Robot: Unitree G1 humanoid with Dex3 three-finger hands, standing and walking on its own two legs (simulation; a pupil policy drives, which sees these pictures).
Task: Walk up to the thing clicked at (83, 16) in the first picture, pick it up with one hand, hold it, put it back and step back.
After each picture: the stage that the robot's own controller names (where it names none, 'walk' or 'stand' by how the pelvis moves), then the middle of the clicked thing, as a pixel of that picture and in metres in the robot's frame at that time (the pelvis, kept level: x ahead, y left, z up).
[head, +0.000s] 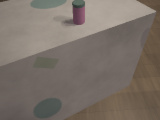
stand; (78, 12) +0.82 +0.04 +0.06
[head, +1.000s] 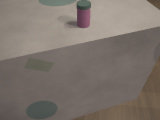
rise first; (83, 14) +0.73 +0.04 +0.08
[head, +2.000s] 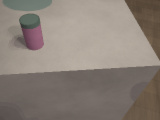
rise first; (32, 32) +0.51 +0.23 +0.10
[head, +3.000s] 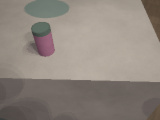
stand; (43, 39) +0.51 +0.19 +0.09
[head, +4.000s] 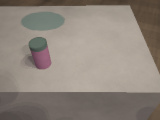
stand; (40, 53) +0.49 +0.19 +0.06
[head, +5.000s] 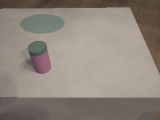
stand; (40, 57) +0.47 +0.19 +0.06
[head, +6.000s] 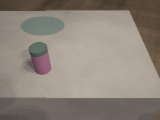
stand; (40, 58) +0.47 +0.19 +0.06
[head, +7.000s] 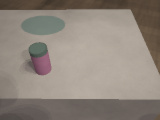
stand; (40, 59) +0.47 +0.19 +0.06
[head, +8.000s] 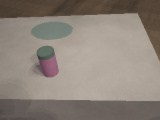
rise first; (48, 62) +0.47 +0.19 +0.06
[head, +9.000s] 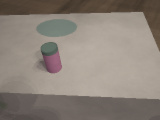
go down; (51, 58) +0.48 +0.19 +0.06
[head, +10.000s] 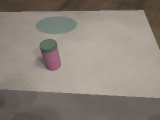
go down; (50, 55) +0.49 +0.18 +0.07
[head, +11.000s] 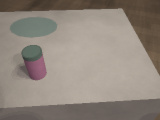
go down; (35, 63) +0.45 +0.18 +0.08
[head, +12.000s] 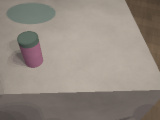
close in; (31, 50) +0.47 +0.18 +0.08
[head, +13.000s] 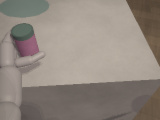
close; (26, 43) +0.48 +0.18 +0.11
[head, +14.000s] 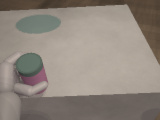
lift; (33, 74) +0.33 +0.16 +0.15
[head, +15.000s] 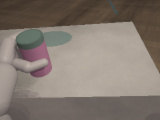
lift; (35, 54) +0.32 +0.15 +0.26
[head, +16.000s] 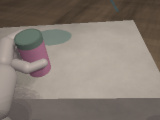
hold; (34, 54) +0.32 +0.15 +0.25
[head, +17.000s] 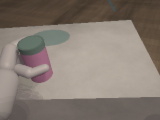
hold; (36, 59) +0.32 +0.15 +0.23
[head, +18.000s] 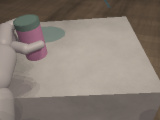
crouch; (31, 38) +0.39 +0.16 +0.26
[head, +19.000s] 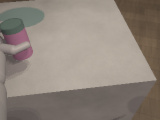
lower; (17, 40) +0.47 +0.19 +0.15
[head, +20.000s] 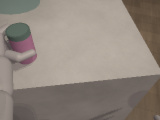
lower; (22, 44) +0.46 +0.17 +0.11
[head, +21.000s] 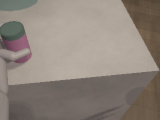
lower; (17, 43) +0.47 +0.18 +0.12
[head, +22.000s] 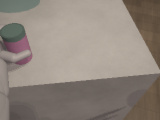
lower; (17, 45) +0.46 +0.18 +0.11
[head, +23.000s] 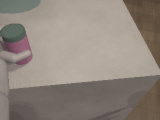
rest; (18, 45) +0.46 +0.18 +0.11
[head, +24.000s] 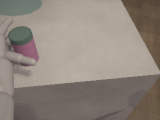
withdraw; (25, 47) +0.46 +0.17 +0.11
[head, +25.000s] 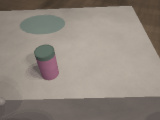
sink last; (47, 63) +0.43 +0.15 +0.09
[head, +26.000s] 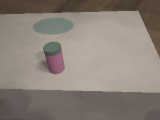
stand; (54, 58) +0.47 +0.16 +0.08
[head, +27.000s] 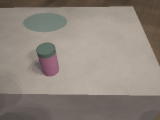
stand; (48, 60) +0.45 +0.16 +0.07
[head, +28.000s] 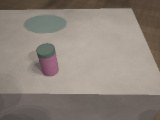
stand; (48, 60) +0.46 +0.17 +0.06
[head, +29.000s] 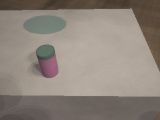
stand; (48, 61) +0.45 +0.17 +0.06
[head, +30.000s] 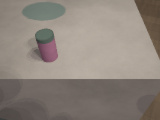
walk; (47, 46) +0.50 +0.16 +0.07
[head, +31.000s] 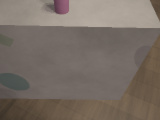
walk; out of the picture +0.72 +0.13 +0.09
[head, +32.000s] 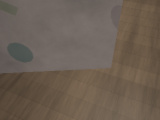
stand; out of the picture +1.06 +0.23 +0.09
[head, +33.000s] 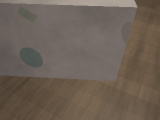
stand; out of the picture +1.09 +0.12 +0.07
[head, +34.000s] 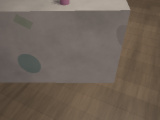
stand; out of the picture +1.09 +0.14 +0.06
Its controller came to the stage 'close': yes
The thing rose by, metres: 0.21
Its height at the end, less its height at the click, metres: +0.00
